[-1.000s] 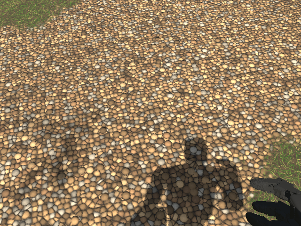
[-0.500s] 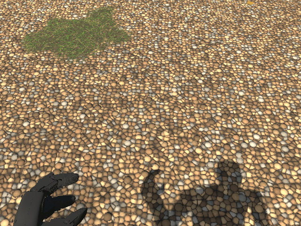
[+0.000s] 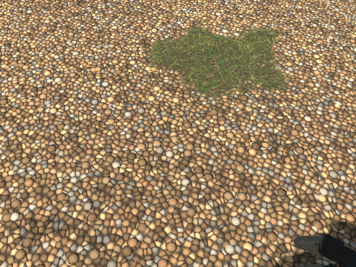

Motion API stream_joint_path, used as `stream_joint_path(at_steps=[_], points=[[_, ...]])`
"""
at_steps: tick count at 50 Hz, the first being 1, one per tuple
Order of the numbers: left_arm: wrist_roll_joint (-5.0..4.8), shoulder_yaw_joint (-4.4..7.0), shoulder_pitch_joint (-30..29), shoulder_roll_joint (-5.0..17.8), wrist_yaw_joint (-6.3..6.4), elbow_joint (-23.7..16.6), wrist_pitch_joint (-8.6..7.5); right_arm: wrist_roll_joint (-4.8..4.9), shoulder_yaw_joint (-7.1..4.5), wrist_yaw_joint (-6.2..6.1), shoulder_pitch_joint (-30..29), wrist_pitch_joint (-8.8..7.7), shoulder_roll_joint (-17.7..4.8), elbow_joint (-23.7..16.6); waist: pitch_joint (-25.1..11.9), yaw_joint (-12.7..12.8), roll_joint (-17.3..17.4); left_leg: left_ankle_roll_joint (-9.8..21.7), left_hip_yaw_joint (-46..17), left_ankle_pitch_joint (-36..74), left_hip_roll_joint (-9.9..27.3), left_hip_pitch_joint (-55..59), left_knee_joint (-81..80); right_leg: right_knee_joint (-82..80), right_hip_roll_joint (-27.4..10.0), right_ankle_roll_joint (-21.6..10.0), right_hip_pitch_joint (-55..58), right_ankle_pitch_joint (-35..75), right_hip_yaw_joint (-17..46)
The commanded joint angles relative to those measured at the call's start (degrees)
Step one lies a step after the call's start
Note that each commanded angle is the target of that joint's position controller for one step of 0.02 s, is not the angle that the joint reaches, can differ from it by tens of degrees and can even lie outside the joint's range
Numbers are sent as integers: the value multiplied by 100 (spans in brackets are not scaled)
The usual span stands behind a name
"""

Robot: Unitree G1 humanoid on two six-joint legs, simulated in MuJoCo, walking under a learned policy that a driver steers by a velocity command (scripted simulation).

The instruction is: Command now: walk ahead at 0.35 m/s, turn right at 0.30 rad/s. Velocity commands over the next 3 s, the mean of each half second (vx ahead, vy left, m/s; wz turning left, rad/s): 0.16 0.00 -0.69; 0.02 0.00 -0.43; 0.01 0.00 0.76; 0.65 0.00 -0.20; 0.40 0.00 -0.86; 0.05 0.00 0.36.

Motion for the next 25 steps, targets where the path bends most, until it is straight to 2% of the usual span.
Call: stream_joint_path(at_steps=[1, 2, 4, 6, 8, 11, 14, 16, 17, 18, 19, 20, 21, 22, 23, 24, 25], points=[[26, 250, 100, 776, 128, -408, 113, 113, -320, -59, 948, -117, -736, 128, -1426, -398, 113, 1154, -1688, 3665, 1919, 2858, -1415, 403, -517, 182, -2135, 341, 90], [41, 277, 326, 708, 126, -344, 271, 49, -327, -54, 738, -130, -695, 139, -1284, -191, 264, 1090, -1309, 3369, 1845, 2066, -1753, 419, -608, 257, -1577, 541, 43], [29, 296, 454, 464, 183, -402, 500, 5, -338, -79, 236, -157, -627, 159, -1052, 74, 423, 1134, -717, 2817, 1852, 1228, -2197, 237, -663, 393, -1354, 570, -133], [88, 321, 141, 426, 224, -644, 602, 2, -382, -185, 7, -152, -705, 255, -854, 135, 525, 1079, -237, 2434, 1839, 1063, -2386, -312, -786, 450, -1623, 963, -188], [141, 323, -104, 418, 172, -782, 616, 18, -422, -304, -52, -97, -769, 324, -897, 81, 470, 991, 185, 1880, 1723, 1235, -2383, -1049, -858, 373, -1618, 1764, -274], [168, 340, -449, 449, 3, -947, 646, 109, -461, -398, -145, 43, -864, 372, -947, -42, 417, 872, 559, 1450, 1734, 1552, -2256, -2008, -760, 191, -1382, 2547, -526], [154, 438, -739, 674, -135, -1212, 763, 254, -536, -365, -104, 187, -1009, 456, -837, -130, 462, 693, 587, 1099, 2008, 2048, -1938, -2517, -681, -24, -1449, 2144, -745], [158, 507, -750, 733, -182, -1344, 804, 355, -579, -335, -144, 269, -1058, 521, -762, -61, 451, 450, 635, 1111, 2128, 2259, -1493, -2975, -542, -233, -1328, 1824, -952], [175, 553, -593, 745, -168, -1339, 796, 422, -583, -327, -162, 309, -1004, 569, -773, 41, 319, 217, 793, 1087, 2027, 2247, -1011, -3404, -387, -389, -1029, 1990, -1070], [237, 680, -210, 979, -112, -1249, 767, 438, -563, -308, 62, 351, -836, 669, -791, 144, -180, -90, 963, 836, 1677, 2013, 3, -3954, -196, -645, -483, 2589, -881], [230, 909, -33, 1797, 11, -1338, 706, 251, -553, -297, 268, 383, -783, 578, -532, 56, -1869, -627, 1216, -1164, 838, 824, 1852, -4648, -1060, -1218, 44, 5701, 915], [408, 876, -183, 2054, -19, -1535, 553, 67, -487, -328, 69, 403, -624, 261, -999, -237, -2319, -931, 158, -3344, -194, -797, 3291, -4986, -1717, -2301, 798, 5063, 3107], [389, 827, -158, 1816, -140, -1592, 370, 96, -509, -336, -93, 397, -822, 311, -1510, -13, -1288, -791, -767, -3192, -129, -1015, 3753, -5279, -1832, -2307, 954, 4118, 3149], [308, 787, -309, 1676, -151, -1612, 261, 213, -515, -359, -281, 366, -803, 281, -1346, -83, -866, -615, -940, -2665, -74, -1159, 3695, -5292, -1635, -2049, 890, 3628, 2765], [165, 752, -580, 1482, -100, -1648, 258, 179, -531, -411, -288, 343, -790, 379, -1191, -224, -421, -557, -1051, -2162, 70, -1198, 3377, -5224, -1371, -1729, 733, 3268, 2370], [82, 694, -888, 1285, -3, -1731, 322, 120, -563, -457, -337, 332, -883, 396, -1149, -328, -469, -547, -1132, -1786, 144, -1066, 2978, -5191, -1216, -1537, 483, 3138, 2095], [105, 651, -1030, 1156, 92, -1847, 388, 119, -575, -444, -376, 324, -887, 415, -1238, -390, -616, -565, -1143, -1551, 105, -762, 2759, -5173, -1036, -1412, 298, 3202, 1923]])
